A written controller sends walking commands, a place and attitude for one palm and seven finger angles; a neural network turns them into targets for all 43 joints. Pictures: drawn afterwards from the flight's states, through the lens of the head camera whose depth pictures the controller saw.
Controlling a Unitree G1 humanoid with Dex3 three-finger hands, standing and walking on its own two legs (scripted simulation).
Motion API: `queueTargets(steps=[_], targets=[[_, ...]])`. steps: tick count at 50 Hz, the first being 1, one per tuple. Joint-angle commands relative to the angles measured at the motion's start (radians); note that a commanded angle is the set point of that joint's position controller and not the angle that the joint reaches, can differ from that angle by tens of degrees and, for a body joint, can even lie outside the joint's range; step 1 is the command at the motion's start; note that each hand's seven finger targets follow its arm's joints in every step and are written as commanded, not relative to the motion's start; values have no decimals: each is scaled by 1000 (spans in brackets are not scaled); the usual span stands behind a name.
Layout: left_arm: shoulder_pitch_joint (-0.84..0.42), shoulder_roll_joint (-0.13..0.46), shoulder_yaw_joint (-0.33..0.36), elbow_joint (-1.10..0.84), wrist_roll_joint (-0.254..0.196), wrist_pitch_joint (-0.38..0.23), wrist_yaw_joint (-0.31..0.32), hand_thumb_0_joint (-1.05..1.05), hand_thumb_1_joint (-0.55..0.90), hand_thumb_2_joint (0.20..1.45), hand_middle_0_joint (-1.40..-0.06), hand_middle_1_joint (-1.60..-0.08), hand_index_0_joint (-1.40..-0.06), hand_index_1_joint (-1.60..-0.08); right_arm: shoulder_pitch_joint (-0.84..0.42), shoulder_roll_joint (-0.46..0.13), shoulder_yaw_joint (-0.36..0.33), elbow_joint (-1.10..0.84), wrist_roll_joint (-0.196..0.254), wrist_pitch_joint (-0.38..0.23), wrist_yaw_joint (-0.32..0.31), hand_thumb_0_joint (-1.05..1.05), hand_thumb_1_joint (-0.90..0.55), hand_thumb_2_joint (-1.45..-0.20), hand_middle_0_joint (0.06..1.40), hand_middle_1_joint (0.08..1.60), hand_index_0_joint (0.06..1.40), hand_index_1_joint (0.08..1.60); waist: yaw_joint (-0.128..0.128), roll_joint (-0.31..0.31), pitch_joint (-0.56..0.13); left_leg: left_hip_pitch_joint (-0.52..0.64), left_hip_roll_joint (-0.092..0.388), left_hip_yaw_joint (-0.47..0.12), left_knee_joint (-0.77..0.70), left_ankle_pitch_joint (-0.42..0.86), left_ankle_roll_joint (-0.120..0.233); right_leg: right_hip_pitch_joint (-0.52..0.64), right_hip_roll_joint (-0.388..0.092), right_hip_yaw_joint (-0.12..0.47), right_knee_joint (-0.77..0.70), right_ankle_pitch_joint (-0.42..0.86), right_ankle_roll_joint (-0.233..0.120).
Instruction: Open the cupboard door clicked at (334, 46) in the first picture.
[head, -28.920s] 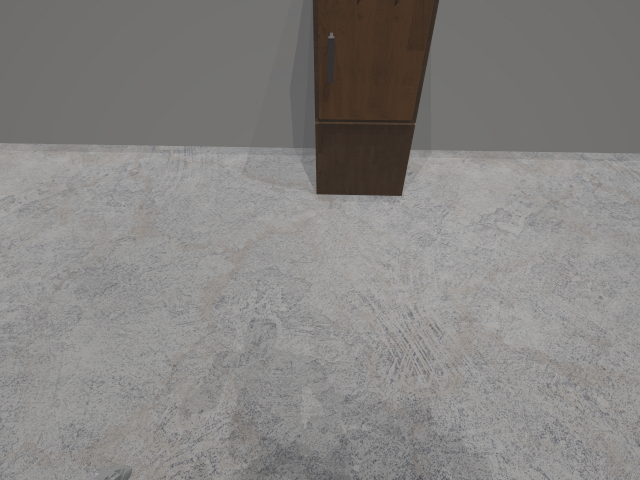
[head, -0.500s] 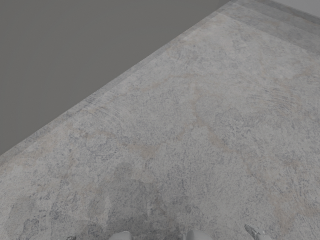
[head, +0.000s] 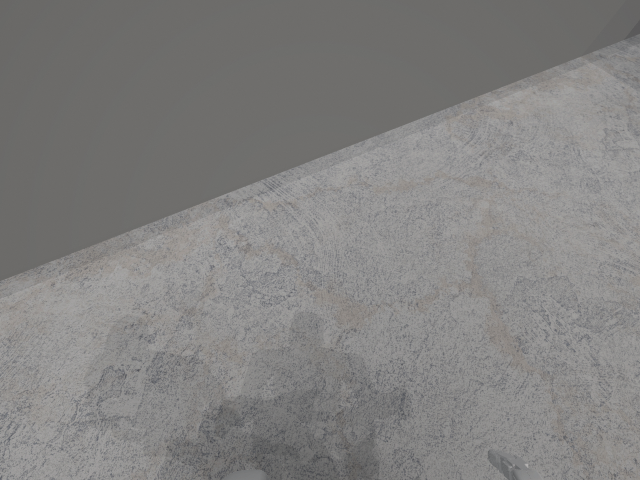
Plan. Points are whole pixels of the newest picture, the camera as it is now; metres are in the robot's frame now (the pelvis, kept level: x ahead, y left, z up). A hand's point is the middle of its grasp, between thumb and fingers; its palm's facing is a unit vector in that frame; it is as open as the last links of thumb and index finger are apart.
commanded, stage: turn to face it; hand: left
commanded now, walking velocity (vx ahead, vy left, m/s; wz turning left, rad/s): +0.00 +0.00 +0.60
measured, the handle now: out of the picture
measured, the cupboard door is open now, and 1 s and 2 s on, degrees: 48 48 48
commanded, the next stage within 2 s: none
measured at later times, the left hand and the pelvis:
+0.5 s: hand out of the picture +0.06 +0.16 -0.14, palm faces +0.28 -0.92 -0.27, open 7.4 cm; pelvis +0.02 -0.06 +0.01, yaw +18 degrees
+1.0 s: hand out of the picture +0.00 +0.16 -0.14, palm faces +0.57 -0.76 -0.31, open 7.4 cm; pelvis +0.05 -0.08 +0.00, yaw +36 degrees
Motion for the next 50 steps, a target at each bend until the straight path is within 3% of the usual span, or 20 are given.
queueTargets(steps=[1, 6, 13, 14, 15, 16, 19, 24, 28, 29, 30, 31, 32, 36, 40, 44, 45, 46, 47, 50], targets=[[-148, 141, 41, -135, -2, 2, 17, 0, 900, 900, -200, -300, -200, -300, 224, -262, -70, -13, -11, -20, -32, 0, -900, -900, 200, 300, 200, 300, -119, 236, -219, 319, 395, -501, -194, 612, 263, -350, 38, 189, 464, -248, 41], [-95, 118, 45, -76, -8, 13, 1, 0, 900, 900, -200, -300, -200, -300, 69, -195, -50, -46, -10, -32, -49, 0, -900, -900, 200, 300, 200, 300, -22, 204, -173, 177, 233, -324, -198, 495, 167, -236, 64, 203, 358, -64, 46], [-10, 126, 50, -68, -11, -4, 1, 0, 900, 900, -200, -300, -200, -300, 5, -199, -65, -62, -5, -11, -39, 0, -900, -900, 200, 300, 200, 300, 27, 192, -156, -44, 154, -365, -131, 246, 107, 123, 145, 150, -139, 106, 22], [39, 173, 61, -63, -3, -14, 6, 0, 900, 900, -200, -300, -200, -300, -10, -167, -63, -74, 3, -10, -34, 0, -900, -900, 200, 300, 200, 300, 54, 83, -160, -136, 84, -312, -44, 85, 53, 222, 65, 229, -302, 130, 3], [56, 266, 80, -63, 12, -22, 17, 0, 900, 900, -200, -300, -200, -300, 5, -94, -53, -96, 8, -9, -27, 0, -900, -900, 200, 300, 200, 300, 61, -221, -154, -302, -59, -144, 184, -222, -27, 290, -210, 516, -427, 130, -97], [40, 294, 72, -78, 10, -17, 17, 0, 900, 900, -200, -300, -200, -300, -5, -106, -52, -109, 2, -7, -19, 0, -900, -900, 200, 300, 200, 300, 66, -257, -146, -263, -50, -127, 445, -386, -28, 150, -346, 572, -461, 144, -194], [-101, 178, 48, -111, 4, -14, 25, 0, 900, 900, -200, -300, -200, -300, 30, -97, -56, -62, -3, 15, -9, 0, -900, -900, 200, 300, 200, 300, -16, -239, -101, -256, 27, -125, 648, -221, -44, 62, -201, 328, -398, 244, -169], [10, 208, 58, -70, 11, -28, 23, 0, 900, 900, -200, -300, -200, -300, -41, -39, -22, -68, 8, -2, 2, 0, -900, -900, 200, 300, 200, 300, 44, -153, -159, -161, -1, -6, 229, -241, -62, 264, -188, 190, -254, 708, -157], [-6, 231, 68, -61, -2, -22, 15, 0, 900, 900, -200, -300, -200, -300, 46, -69, -24, -51, 6, -11, -2, 0, -900, -900, 200, 300, 200, 300, -4, -136, -188, 55, -18, 19, -64, -24, -37, 174, -181, 118, -132, 620, -89], [-26, 212, 65, -70, -6, -17, 11, 0, 900, 900, -200, -300, -200, -300, 96, -111, -36, -41, 4, -16, -2, 0, -900, -900, 200, 300, 200, 300, -39, -40, -203, 192, 37, -55, -164, 124, -10, 54, -155, 80, -14, 489, -40], [-26, 145, 56, -108, -13, -8, 4, 0, 900, 900, -200, -300, -200, -300, 165, -232, -66, -39, -9, -24, -9, 0, -900, -900, 200, 300, 200, 300, -73, 273, -233, 349, 308, -422, -194, 458, 126, -220, -16, 25, 212, -3, 45], [-108, 130, 37, -148, -6, -1, 7, 0, 900, 900, -200, -300, -200, -300, 234, -287, -77, -18, -12, -16, -20, 0, -900, -900, 200, 300, 200, 300, -113, 313, -217, 325, 433, -546, -221, 590, 254, -323, 37, 122, 375, -298, 48], [-168, 141, 40, -147, -1, 9, 12, 0, 900, 900, -200, -300, -200, -300, 242, -270, -76, -10, -13, -20, -33, 0, -900, -900, 200, 300, 200, 300, -119, 222, -198, 276, 398, -541, -228, 489, 256, -352, 37, 186, 458, -239, 40], [-108, 124, 46, -81, -6, 13, -1, 0, 900, 900, -200, -300, -200, -300, 81, -192, -49, -43, -11, -31, -49, 0, -900, -900, 200, 300, 200, 300, -27, 215, -159, 161, 230, -342, -217, 413, 162, -257, 55, 210, 397, -57, 41], [-112, 111, 41, -82, -10, 10, -3, 0, 900, 900, -200, -300, -200, -300, 73, -202, -58, -36, -14, -25, -44, 0, -900, -900, 200, 300, 200, 300, -30, 202, -171, 128, 202, -347, -207, 361, 154, -129, 105, 178, 171, -65, 32], [15, 132, 51, -61, -9, -4, 1, 0, 900, 900, -200, -300, -200, -300, -2, -194, -65, -60, -4, -10, -39, 0, -900, -900, 200, 300, 200, 300, 32, 181, -163, -41, 140, -363, -130, 203, 102, 131, 144, 152, -161, 110, 17], [54, 182, 64, -57, -2, -16, 9, 0, 900, 900, -200, -300, -200, -300, -7, -150, -59, -72, 5, -8, -35, 0, -900, -900, 200, 300, 200, 300, 53, 47, -172, -152, 68, -309, -6, 52, 49, 248, 25, 273, -339, 111, -11], [62, 273, 81, -60, 13, -22, 18, 0, 900, 900, -200, -300, -200, -300, 0, -81, -48, -97, 9, -9, -27, 0, -900, -900, 200, 300, 200, 300, 58, -258, -152, -303, -85, -124, 233, -270, -35, 282, -251, 557, -442, 148, -124], [45, 289, 70, -75, 7, -18, 17, 0, 900, 900, -200, -300, -200, -300, -9, -104, -50, -108, 0, -7, -18, 0, -900, -900, 200, 300, 200, 300, 59, -244, -138, -266, -50, -145, 464, -374, -26, 149, -338, 560, -450, 183, -204], [-50, 172, 47, -94, 2, -22, 27, 0, 900, 900, -200, -300, -200, -300, -9, -92, -48, -65, -1, 6, -12, 0, -900, -900, 200, 300, 200, 300, -3, -215, -113, -282, 18, -130, 605, -246, -49, 158, -190, 319, -339, 505, -181]])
